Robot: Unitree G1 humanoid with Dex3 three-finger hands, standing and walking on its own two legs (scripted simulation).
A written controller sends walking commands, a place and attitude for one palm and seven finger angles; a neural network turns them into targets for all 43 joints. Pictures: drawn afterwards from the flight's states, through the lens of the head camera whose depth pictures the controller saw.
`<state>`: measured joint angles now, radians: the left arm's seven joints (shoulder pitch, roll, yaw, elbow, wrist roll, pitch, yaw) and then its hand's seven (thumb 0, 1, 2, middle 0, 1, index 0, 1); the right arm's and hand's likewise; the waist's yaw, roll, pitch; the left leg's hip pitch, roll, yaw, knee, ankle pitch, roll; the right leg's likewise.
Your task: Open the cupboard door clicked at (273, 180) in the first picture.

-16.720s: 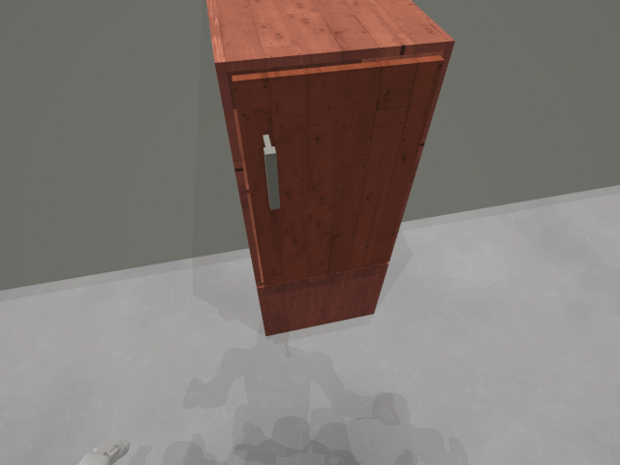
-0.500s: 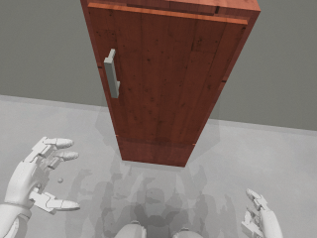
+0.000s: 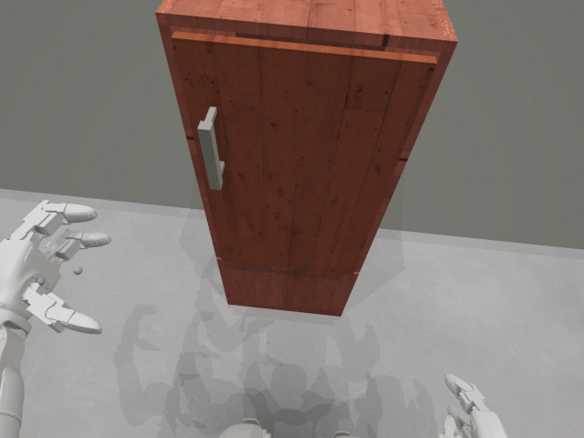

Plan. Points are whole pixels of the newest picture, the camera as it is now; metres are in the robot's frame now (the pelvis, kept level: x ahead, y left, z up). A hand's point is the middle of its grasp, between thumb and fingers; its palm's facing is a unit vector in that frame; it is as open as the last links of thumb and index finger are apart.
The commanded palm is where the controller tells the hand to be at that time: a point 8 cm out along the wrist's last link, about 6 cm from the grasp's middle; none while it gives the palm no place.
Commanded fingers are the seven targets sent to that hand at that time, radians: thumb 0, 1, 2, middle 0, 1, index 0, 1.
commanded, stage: raise the hand with hooked fingers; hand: left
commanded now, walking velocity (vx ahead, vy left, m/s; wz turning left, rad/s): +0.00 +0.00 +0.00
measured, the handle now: (214, 150) +0.54 +0.16 +0.06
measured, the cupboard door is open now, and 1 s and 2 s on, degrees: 0 0 0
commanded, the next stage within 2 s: move the hooked fingers beside the handle in 0.42 s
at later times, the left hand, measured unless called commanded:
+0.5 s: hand (71, 276) +0.29 +0.29 +0.07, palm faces -0.02 -1.00 -0.04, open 14.0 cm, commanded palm +0.26 +0.34 +0.07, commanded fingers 0.00 -0.50 0.30 -0.30 -1.20 -0.30 -1.20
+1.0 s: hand (109, 234) +0.36 +0.27 +0.06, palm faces -0.03 -1.00 -0.03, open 14.0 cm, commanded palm +0.33 +0.32 +0.07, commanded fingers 0.00 -0.50 0.30 -0.30 -1.20 -0.30 -1.20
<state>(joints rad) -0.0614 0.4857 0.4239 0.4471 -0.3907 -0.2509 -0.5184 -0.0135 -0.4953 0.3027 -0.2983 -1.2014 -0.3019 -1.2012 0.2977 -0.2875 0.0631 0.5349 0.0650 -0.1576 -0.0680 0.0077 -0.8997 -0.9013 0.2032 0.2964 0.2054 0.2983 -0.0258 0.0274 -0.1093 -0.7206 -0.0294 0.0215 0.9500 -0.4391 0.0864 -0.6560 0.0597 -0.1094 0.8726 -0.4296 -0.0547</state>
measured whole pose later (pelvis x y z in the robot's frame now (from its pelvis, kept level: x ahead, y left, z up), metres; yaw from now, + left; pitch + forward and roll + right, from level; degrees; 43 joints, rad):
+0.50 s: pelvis +0.00 +0.02 +0.00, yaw +0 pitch +12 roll -4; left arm -0.02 0.45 0.41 0.41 -0.38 -0.29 -0.53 -0.01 -0.50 0.30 -0.30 -1.20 -0.30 -1.20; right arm 0.29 -0.28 0.05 0.52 0.05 -0.18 -0.06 0.01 -0.90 -0.90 0.20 0.30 0.20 0.30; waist -0.02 0.03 -0.11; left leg -0.71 -0.05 0.04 0.92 -0.43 0.11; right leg -0.65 0.04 -0.09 0.85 -0.42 -0.03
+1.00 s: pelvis +0.00 +0.01 +0.00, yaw -1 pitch +14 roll -3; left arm -0.26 0.48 0.39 0.62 -0.31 -0.29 -0.47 -0.01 -0.50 0.30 -0.30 -1.20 -0.30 -1.20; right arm 0.33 -0.29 0.05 0.55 0.05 -0.10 -0.06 0.01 -0.90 -0.90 0.20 0.30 0.21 0.30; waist -0.05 0.02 -0.10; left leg -0.74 -0.04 0.04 0.93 -0.43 0.10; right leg -0.69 0.05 -0.09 0.87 -0.42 -0.04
